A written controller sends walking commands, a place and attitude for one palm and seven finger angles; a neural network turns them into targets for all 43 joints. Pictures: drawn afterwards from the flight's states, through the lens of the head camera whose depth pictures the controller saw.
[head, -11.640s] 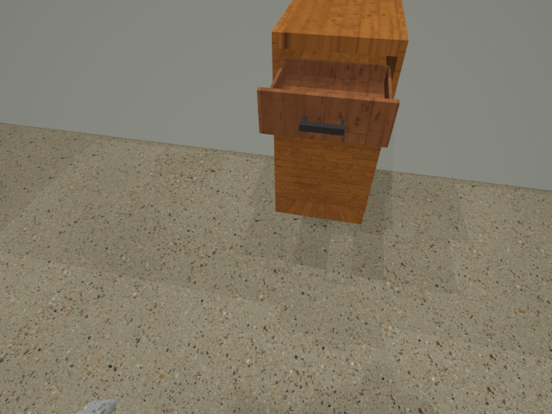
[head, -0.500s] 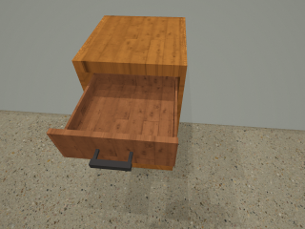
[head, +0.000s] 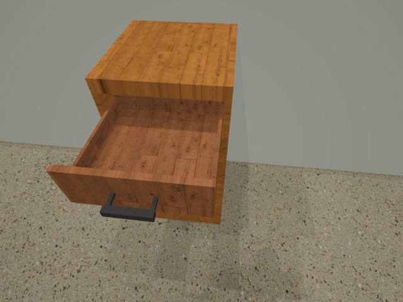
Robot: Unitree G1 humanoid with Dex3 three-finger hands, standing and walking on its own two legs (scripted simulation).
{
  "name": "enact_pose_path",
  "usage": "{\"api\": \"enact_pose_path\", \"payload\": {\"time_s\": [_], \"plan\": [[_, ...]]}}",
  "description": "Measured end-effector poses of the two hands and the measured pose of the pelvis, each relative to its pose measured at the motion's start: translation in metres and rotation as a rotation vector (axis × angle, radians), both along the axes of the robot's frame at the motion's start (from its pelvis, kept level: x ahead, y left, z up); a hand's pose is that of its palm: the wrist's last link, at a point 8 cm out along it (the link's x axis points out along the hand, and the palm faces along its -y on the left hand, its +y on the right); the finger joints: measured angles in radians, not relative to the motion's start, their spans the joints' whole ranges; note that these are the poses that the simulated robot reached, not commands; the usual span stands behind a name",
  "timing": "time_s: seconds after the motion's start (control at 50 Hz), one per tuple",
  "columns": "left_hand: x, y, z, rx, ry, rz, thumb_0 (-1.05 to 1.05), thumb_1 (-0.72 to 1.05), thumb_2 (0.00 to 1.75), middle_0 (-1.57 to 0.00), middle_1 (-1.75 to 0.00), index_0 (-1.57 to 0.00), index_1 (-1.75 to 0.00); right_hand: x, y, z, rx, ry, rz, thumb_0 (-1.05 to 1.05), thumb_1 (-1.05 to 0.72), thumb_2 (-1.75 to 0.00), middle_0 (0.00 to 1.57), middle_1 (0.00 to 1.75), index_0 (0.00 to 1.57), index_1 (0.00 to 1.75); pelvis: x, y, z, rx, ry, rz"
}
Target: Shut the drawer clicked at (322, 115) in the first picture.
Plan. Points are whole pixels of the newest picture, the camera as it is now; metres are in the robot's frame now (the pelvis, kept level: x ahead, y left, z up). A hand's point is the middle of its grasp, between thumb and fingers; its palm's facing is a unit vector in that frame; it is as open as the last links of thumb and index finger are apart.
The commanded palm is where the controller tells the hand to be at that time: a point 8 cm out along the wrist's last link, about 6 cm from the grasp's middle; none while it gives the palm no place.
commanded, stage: come to a stop and stand still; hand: left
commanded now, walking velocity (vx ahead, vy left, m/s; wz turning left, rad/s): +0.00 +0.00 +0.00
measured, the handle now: (130, 205) +0.33 +0.19 -0.03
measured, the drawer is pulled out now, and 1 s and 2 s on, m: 0.30 0.30 0.30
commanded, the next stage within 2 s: look again from close up in 0.26 s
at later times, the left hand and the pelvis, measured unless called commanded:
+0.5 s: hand out of the picture -0.03 +0.15 -0.17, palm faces +0.04 -0.98 -0.18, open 7.4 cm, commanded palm none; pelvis -0.02 -0.01 +0.00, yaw +1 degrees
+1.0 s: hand out of the picture -0.04 +0.15 -0.17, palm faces +0.05 -0.99 -0.16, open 7.4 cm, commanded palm none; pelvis -0.02 +0.00 +0.00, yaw +0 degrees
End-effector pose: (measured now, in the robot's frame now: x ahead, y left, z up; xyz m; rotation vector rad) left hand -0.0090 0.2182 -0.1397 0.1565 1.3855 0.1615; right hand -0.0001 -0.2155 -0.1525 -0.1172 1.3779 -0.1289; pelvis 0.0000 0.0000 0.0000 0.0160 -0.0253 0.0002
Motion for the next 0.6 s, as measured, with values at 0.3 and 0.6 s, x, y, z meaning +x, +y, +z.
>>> {"api": "enact_pose_path", "payload": {"time_s": [0.3, 0.6], "plan": [[-0.017, -0.015, 0.000, -0.013, 0.008, 0.019, 0.01, 0.91, 0.90, -0.20, -0.30, -0.20, -0.30, -0.027, 0.000, 0.000, 0.023, 0.051, -0.003, 0.00, -0.91, -0.90, 0.20, 0.30, 0.20, 0.30, -0.010, -0.011, 0.001, -0.002, -0.004, 0.011], [-0.030, -0.020, -0.002, -0.030, 0.018, 0.030, 0.00, 0.91, 0.90, -0.20, -0.30, -0.20, -0.30, -0.045, 0.006, 0.001, 0.029, 0.069, -0.013, 0.00, -0.91, -0.90, 0.20, 0.30, 0.20, 0.30, -0.018, -0.010, 0.001, -0.004, -0.007, 0.011]]}}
